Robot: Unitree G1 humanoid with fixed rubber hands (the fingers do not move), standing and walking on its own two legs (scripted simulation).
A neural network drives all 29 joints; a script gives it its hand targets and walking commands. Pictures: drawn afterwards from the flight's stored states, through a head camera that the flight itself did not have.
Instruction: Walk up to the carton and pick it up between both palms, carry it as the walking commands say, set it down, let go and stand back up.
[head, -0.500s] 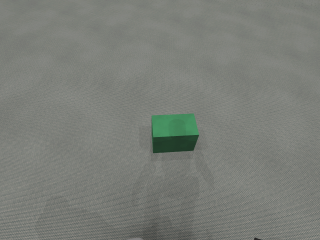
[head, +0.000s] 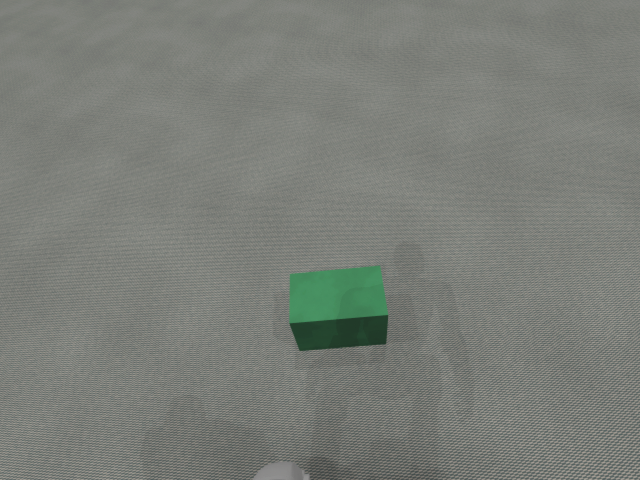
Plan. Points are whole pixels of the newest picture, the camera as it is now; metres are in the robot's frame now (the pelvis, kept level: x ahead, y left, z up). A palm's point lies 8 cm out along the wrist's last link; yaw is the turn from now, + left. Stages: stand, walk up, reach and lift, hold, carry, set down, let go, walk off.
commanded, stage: walk up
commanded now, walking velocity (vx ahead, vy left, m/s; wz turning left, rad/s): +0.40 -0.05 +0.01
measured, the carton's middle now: (338, 309) +0.67 +0.06 -0.66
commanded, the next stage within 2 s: none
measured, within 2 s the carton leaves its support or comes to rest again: neither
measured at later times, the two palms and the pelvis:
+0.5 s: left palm (229, 400) +0.25 +0.20 -0.14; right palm (518, 393) +0.26 -0.25 -0.16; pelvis +0.20 -0.03 -0.01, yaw -2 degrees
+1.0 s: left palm (204, 420) +0.21 +0.23 -0.13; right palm (499, 351) +0.32 -0.23 -0.15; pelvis +0.24 +0.00 +0.00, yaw +2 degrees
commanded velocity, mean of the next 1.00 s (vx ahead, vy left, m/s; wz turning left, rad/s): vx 0.12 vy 0.11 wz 0.01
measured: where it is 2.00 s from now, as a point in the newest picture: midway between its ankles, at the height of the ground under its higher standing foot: (342, 458)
